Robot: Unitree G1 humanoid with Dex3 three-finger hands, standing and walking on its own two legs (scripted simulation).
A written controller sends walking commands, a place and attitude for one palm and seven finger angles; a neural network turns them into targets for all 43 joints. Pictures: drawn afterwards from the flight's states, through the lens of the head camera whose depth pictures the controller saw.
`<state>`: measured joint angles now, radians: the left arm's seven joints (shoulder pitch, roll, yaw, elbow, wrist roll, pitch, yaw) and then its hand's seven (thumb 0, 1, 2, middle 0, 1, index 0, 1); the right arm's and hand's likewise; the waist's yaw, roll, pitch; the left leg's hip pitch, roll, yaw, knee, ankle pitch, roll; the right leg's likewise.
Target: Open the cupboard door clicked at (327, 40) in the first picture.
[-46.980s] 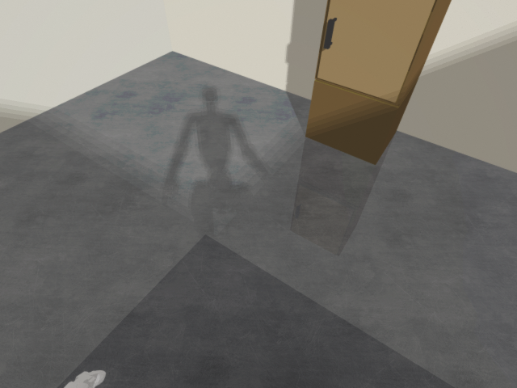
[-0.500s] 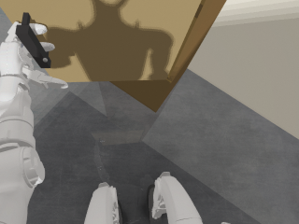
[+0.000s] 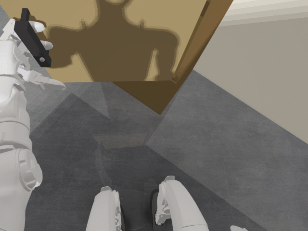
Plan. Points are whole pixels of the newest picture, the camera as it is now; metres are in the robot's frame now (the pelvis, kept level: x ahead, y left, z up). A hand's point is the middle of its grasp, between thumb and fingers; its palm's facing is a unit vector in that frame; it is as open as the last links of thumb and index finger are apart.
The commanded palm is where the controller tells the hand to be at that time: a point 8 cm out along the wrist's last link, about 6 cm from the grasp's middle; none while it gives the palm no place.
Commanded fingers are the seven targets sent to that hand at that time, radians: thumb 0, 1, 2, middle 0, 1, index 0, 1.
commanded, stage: close the thumb around the handle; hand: left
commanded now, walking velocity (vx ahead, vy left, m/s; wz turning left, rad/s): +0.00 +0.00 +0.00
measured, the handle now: (36, 39) +0.57 +0.24 +0.03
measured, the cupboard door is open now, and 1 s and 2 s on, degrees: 40 42 82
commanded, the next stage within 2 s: pull the door open along its arc in 0.66 s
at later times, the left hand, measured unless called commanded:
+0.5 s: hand (43, 57) +0.52 +0.22 +0.03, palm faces +0.02 -1.00 -0.03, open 6.8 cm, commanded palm +0.50 +0.24 +0.03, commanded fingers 0.00 0.90 0.90 -0.40 -1.35 -0.40 -1.35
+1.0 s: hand (43, 63) +0.51 +0.22 +0.03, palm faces +0.01 -1.00 -0.03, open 5.9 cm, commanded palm +0.46 +0.25 +0.03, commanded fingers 0.00 0.90 0.90 -0.40 -1.35 -0.40 -1.35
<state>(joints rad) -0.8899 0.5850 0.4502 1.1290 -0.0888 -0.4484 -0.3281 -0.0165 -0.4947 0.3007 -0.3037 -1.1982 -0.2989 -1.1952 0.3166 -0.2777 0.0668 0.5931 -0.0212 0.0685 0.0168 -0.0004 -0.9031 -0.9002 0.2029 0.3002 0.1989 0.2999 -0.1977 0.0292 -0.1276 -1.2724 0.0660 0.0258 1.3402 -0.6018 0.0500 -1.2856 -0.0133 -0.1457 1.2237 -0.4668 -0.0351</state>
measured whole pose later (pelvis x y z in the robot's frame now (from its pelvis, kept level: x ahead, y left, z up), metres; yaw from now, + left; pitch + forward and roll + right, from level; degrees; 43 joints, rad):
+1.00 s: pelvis +0.01 +0.00 +0.01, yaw -1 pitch +29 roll -4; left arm -0.76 0.53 0.44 1.03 -0.12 -0.45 -0.30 0.00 0.71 0.75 -0.36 -1.35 -0.34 -1.34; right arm 0.33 -0.26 0.06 0.58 -0.01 0.08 0.03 0.00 -0.90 -0.90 0.20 0.30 0.20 0.30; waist -0.19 0.03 -0.14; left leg -1.20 0.07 0.04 1.29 -0.60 0.05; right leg -1.23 0.00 -0.13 1.18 -0.46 -0.03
